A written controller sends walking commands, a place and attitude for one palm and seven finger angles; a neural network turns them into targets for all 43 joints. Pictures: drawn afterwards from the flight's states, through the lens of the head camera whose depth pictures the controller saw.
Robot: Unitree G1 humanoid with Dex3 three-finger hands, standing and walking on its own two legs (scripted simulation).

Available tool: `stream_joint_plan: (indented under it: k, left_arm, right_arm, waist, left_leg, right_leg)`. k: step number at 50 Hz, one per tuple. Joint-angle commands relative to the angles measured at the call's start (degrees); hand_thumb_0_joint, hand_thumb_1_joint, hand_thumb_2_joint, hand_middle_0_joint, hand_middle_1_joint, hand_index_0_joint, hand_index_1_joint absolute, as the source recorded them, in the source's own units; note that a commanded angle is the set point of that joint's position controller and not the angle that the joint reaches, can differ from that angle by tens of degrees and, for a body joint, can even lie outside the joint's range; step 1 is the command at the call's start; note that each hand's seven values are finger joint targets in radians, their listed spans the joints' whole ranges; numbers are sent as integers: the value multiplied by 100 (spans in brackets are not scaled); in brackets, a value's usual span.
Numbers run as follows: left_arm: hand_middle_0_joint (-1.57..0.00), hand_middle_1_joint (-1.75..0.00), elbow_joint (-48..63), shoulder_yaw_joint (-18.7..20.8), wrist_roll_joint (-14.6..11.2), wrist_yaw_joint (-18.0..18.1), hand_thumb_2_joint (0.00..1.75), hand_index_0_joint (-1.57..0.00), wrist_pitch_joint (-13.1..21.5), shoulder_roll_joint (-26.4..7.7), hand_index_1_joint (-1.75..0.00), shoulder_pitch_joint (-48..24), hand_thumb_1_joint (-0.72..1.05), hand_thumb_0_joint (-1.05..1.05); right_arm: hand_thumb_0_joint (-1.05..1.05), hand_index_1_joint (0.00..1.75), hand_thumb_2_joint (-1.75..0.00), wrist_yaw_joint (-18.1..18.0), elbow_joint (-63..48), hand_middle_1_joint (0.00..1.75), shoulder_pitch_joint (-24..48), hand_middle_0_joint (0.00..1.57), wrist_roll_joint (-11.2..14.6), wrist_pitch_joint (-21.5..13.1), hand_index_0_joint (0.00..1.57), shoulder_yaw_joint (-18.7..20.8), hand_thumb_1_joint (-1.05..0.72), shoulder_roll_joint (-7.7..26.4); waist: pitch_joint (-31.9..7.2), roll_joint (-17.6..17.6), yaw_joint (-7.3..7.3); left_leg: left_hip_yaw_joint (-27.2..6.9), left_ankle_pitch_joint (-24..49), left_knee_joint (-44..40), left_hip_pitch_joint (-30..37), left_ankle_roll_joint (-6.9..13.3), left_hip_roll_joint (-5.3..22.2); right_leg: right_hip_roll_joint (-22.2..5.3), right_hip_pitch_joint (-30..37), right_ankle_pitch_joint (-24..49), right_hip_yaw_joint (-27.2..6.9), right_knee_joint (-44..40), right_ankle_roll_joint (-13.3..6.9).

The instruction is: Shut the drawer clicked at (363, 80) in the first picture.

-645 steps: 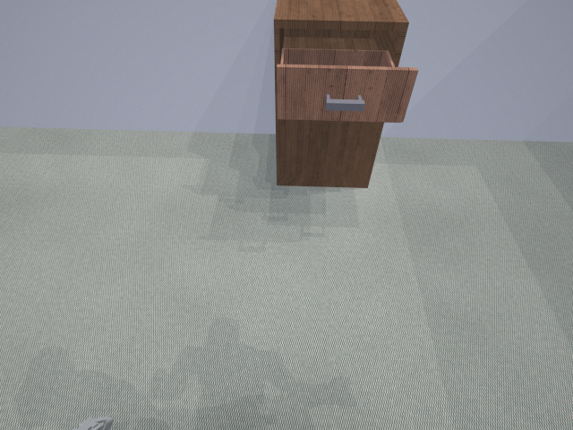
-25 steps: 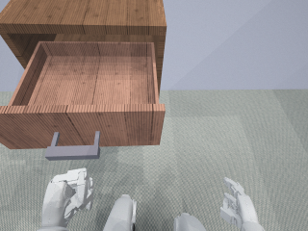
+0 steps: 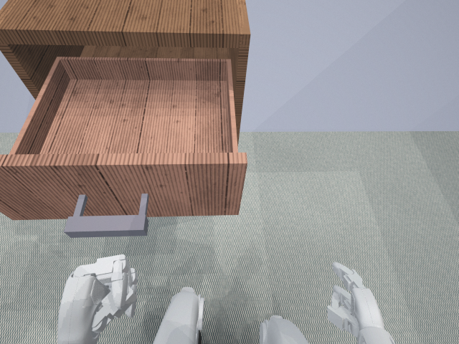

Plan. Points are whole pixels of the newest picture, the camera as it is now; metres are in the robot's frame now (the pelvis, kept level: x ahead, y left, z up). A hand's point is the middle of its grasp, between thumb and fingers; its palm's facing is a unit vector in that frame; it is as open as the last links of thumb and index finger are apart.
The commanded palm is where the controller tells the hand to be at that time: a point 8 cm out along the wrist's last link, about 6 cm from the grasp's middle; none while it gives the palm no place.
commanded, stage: push the drawer shut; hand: left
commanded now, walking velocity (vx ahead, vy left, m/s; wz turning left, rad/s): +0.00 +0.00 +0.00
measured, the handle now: (111, 213) +0.31 +0.22 +0.04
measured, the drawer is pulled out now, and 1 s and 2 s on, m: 0.28 0.22 0.10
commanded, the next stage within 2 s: none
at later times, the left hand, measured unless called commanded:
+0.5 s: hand (138, 263) +0.23 +0.16 +0.04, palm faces +0.08 -1.00 -0.03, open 3.2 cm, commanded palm +0.22 +0.21 +0.04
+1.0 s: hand (139, 229) +0.29 +0.17 +0.04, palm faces +0.07 -1.00 -0.03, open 2.9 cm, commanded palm +0.28 +0.22 +0.04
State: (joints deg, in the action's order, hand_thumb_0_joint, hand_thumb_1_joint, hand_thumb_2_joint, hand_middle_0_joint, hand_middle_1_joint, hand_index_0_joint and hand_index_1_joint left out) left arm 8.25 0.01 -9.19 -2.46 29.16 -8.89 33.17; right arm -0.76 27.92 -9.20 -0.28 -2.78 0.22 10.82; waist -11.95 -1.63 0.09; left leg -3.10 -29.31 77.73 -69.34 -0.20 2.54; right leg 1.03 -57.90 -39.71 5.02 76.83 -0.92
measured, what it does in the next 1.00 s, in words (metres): stands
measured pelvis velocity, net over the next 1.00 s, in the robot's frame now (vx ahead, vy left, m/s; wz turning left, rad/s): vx -0.01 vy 0.00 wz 0.00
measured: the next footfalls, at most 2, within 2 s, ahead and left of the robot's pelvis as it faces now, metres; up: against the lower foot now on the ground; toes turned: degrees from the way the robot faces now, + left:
none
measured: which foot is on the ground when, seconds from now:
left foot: down 0.00-1.00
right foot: down 0.00-1.00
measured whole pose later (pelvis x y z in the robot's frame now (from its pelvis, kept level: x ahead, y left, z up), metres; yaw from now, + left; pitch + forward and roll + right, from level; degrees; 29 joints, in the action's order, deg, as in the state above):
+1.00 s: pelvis -0.01 +0.00 +0.01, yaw +0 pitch +21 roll -4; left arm -11.4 4.8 -9.7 -2.4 24.8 -12.3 4.7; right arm -1.6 32.2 -9.6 -0.4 -2.2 -1.7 12.8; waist -10.5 -1.7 1.5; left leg -3.0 -26.9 75.0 -68.8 -0.1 2.6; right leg 1.2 -57.8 -37.2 4.8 74.4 -0.7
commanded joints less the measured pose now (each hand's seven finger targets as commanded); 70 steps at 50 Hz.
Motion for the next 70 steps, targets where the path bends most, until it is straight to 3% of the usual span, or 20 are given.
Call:
stream_joint_plan:
  k: [1, 7, 12, 20, 23, 25, 30, 33, 34, 37, 42, 45, 50, 54, 55, 57, 62, 66, 68, 70]
  left_arm:
    - [-140, -160, 1160, 179, -41, -8, 90, -140, 367, -261, -160, 374, 90, 0]
    - [-140, -160, 1008, 269, 8, 81, 90, -140, 388, -393, -160, -355, 90, 0]
    - [-140, -160, 1020, 275, -35, 89, 90, -140, 281, -408, -160, -727, 90, 0]
    - [-140, -160, 504, 662, -61, 167, 90, -140, -65, -678, -160, -1089, 90, 0]
    - [-140, -160, 560, 577, -91, 162, 90, -140, 25, -595, -160, -1370, 90, 0]
    - [-140, -160, 388, 679, -110, 165, 90, -140, 40, -685, -160, -1489, 90, 0]
    - [-140, -160, 80, 733, -94, 163, 90, -140, 227, -824, -160, -2614, 90, 0]
    - [-140, -160, 57, 759, -123, 108, 90, -140, 255, -854, -160, -2983, 90, 0]
    - [-140, -160, -39, 642, -141, 80, 90, -140, 198, -718, -160, -2957, 90, 0]
    - [-140, -160, -99, 706, -167, 52, 90, -140, 48, -815, -160, -3273, 90, 0]
    - [-140, -160, -314, 728, -174, 60, 90, -140, -111, -813, -160, -3633, 90, 0]
    - [-140, -160, -673, 846, -147, 110, 90, -140, -160, -904, -160, -3812, 90, 0]
    - [-140, -160, -1113, 1040, -126, 142, 90, -140, -76, -1034, -160, -4219, 90, 0]
    - [-140, -160, -1249, 907, -86, 152, 90, -140, -13, -929, -160, -4750, 90, 0]
    - [-140, -160, -1280, 988, -60, 184, 90, -140, 4, -1052, -160, -4934, 90, 0]
    - [-140, -160, -1270, 814, -38, 209, 90, -140, 12, -874, -160, -5038, 90, 0]
    - [-140, -160, -1408, 873, 36, 300, 90, -140, 30, -967, -160, -5354, 90, 0]
    - [-140, -160, -1718, 782, 90, 352, 90, -140, 53, -907, -160, -5801, 90, 0]
    - [-140, -160, -2004, 954, 94, 367, 90, -140, 87, -1077, -160, -6113, 90, 0]
    - [-140, -160, -2087, 1090, 122, 365, 90, -140, 159, -1241, -160, -6353, 90, 0]
  right_arm:
    - [0, 30, -90, -78, -903, 30, 265, 20, 27, -307, 20, 322, -90, 708]
    - [0, 30, -90, -120, -861, 30, 232, 20, -8, -311, 20, 278, -90, 779]
    - [0, 30, -90, -114, -895, 30, 190, 20, -1, -325, 20, 239, -90, 816]
    - [0, 30, -90, -129, -795, 30, 128, 20, 5, -231, 20, 223, -90, 879]
    - [0, 30, -90, -115, -753, 30, 99, 20, -4, -270, 20, 216, -90, 883]
    - [0, 30, -90, -117, -703, 30, 88, 20, -11, -269, 20, 212, -90, 914]
    - [0, 30, -90, -158, -493, 30, 43, 20, -36, -315, 20, 205, -90, 1002]
    - [0, 30, -90, -172, -420, 30, 59, 20, -20, -344, 20, 219, -90, 1033]
    - [0, 30, -90, -167, -421, 30, 58, 20, -13, -338, 20, 216, -90, 1030]
    - [0, 30, -90, -189, -375, 30, 42, 20, 5, -301, 20, 218, -90, 1071]
    - [0, 30, -90, -195, -326, 30, 48, 20, 15, -252, 20, 203, -90, 1078]
    - [0, 30, -90, -195, -295, 30, -11, 20, -2, -214, 20, 185, -90, 1096]
    - [0, 30, -90, -170, -249, 30, -39, 20, -4, -151, 20, 184, -90, 1107]
    - [0, 30, -90, -149, -223, 30, -51, 20, -2, -115, 20, 181, -90, 1119]
    - [0, 30, -90, -155, -190, 30, -86, 20, -9, -106, 20, 186, -90, 1146]
    - [0, 30, -90, -132, -188, 30, -101, 20, -12, -98, 20, 197, -90, 1136]
    - [0, 30, -90, -124, -120, 30, -174, 20, -12, -53, 20, 226, -90, 1180]
    - [0, 30, -90, -123, -54, 30, -219, 20, -16, -10, 20, 218, -90, 1194]
    - [0, 30, -90, -143, 3, 30, -225, 20, -19, 18, 20, 205, -90, 1201]
    - [0, 30, -90, -163, 31, 30, -285, 20, -25, 18, 20, 205, -90, 1232]
  waist:
    - [-1279, -147, 54]
    - [-1051, -30, 202]
    - [-1296, -222, 165]
    - [-1189, -11, 156]
    - [-1357, -214, 157]
    - [-1247, -145, 192]
    - [-1136, -83, 370]
    - [-1453, -323, 313]
    - [-1471, -228, 339]
    - [-1653, -186, 338]
    - [-1646, -300, 321]
    - [-1544, -133, 340]
    - [-1440, -50, 342]
    - [-1474, -324, 368]
    - [-1545, -290, 391]
    - [-1690, -445, 389]
    - [-1845, -403, 382]
    - [-1697, -232, 506]
    - [-1538, -154, 540]
    - [-1704, -293, 492]
  left_leg:
    - [4, 1133, -1013, 1925, 206, -131]
    - [-46, 676, -943, 1702, 204, -120]
    - [-19, 687, -995, 1859, 206, -125]
    - [16, 790, -1055, 1739, 208, -119]
    - [38, 966, -1073, 1959, 198, -118]
    - [14, 988, -1073, 1893, 201, -109]
    - [-3, 642, -935, 1722, 218, -106]
    - [14, 660, -958, 1916, 205, -115]
    - [-1, 709, -1001, 1994, 212, -117]
    - [-13, 802, -1043, 2102, 222, -108]
    - [-34, 821, -1164, 2278, 202, -98]
    - [-37, 780, -1179, 2154, 207, -88]
    - [-21, 705, -1221, 2089, 194, -90]
    - [-41, 573, -1314, 2294, 156, -99]
    - [-82, 584, -1315, 2326, 161, -83]
    - [-90, 648, -1357, 2546, 137, -89]
    - [-141, 783, -1411, 2762, 116, -59]
    - [-150, 589, -1406, 2642, 139, -71]
    - [-96, 325, -1384, 2415, 147, -96]
    - [-154, 360, -1404, 2524, 131, -88]
  right_leg:
    - [143, 160, 1685, -141, -1276, -69]
    - [159, -149, 1184, -159, -1303, -62]
    - [135, -52, 1195, -200, -1358, -72]
    - [148, 198, 1315, -261, -1517, -53]
    - [128, 200, 1508, -250, -1476, -57]
    - [140, 186, 1544, -227, -1478, -61]
    - [132, -131, 1183, -279, -1469, -44]
    - [108, -116, 1198, -287, -1439, -59]
    - [108, -89, 1264, -254, -1461, -51]
    - [102, 21, 1367, -256, -1497, -40]
    - [111, 0, 1382, -224, -1548, -41]
    - [127, 31, 1351, -216, -1572, -33]
    - [138, 34, 1290, -231, -1595, -34]
    - [116, -122, 1227, -196, -1578, -47]
    - [125, -147, 1240, -189, -1544, -51]
    - [107, -185, 1297, -168, -1540, -52]
    - [103, -218, 1389, -141, -1525, -58]
    - [101, -299, 1289, -148, -1575, -36]
    - [101, -301, 1121, -202, -1635, -24]
    - [115, -354, 1124, -186, -1544, -52]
